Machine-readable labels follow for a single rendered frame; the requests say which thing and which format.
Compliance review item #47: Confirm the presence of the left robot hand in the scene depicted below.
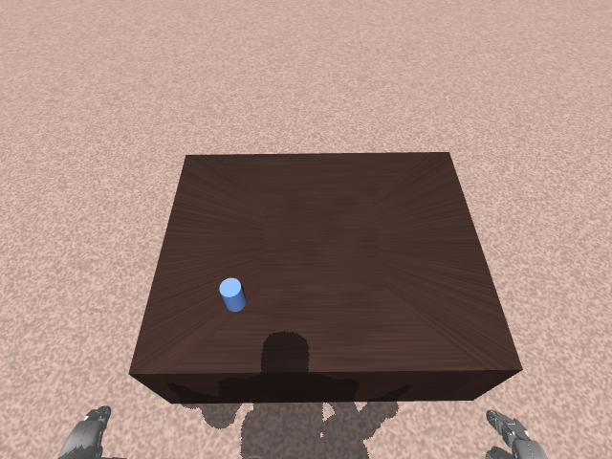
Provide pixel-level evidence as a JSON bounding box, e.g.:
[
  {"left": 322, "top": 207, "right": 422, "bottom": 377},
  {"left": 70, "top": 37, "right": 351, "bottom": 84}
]
[{"left": 58, "top": 405, "right": 127, "bottom": 459}]

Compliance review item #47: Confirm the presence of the right robot hand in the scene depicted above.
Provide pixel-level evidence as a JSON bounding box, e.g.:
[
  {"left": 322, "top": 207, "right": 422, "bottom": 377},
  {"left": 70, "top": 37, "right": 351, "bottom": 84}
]
[{"left": 485, "top": 410, "right": 548, "bottom": 459}]

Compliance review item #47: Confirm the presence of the can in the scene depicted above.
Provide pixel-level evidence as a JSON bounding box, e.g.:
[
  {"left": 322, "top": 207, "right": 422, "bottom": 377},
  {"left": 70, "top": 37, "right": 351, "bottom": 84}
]
[{"left": 219, "top": 278, "right": 246, "bottom": 312}]

